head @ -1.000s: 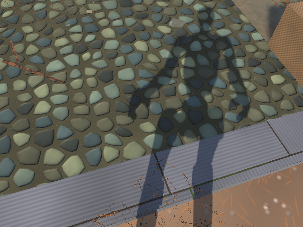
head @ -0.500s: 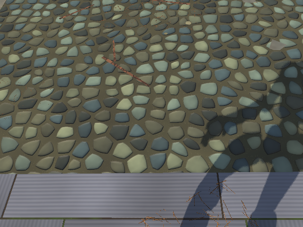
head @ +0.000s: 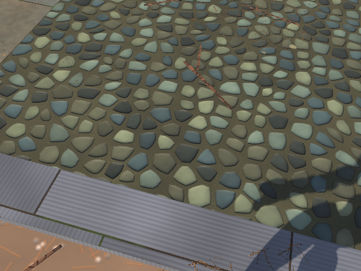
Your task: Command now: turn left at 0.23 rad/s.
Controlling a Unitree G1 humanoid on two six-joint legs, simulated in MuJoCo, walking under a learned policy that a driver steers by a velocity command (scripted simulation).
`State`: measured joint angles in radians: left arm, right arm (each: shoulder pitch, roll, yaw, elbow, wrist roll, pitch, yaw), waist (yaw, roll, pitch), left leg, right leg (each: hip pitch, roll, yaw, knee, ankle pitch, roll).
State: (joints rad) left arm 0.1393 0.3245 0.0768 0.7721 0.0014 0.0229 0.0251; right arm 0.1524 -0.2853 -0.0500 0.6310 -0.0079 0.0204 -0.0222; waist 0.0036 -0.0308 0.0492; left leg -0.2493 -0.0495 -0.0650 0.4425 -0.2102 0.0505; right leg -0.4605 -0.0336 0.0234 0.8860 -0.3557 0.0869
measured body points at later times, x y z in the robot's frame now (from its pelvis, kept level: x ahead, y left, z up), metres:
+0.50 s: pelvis +0.06 +0.00 -0.01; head +0.06 +0.01 +0.44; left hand +0.14 +0.27 -0.14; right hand +0.15 -0.28 -0.12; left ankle +0.03 +0.09 -0.74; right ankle +0.01 -0.15 -0.73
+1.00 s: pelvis +0.28 -0.05 +0.00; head +0.32 -0.04 +0.45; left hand +0.48 +0.21 -0.08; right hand +0.29 -0.31 -0.13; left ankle +0.12 +0.09 -0.65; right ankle +0.36 -0.15 -0.72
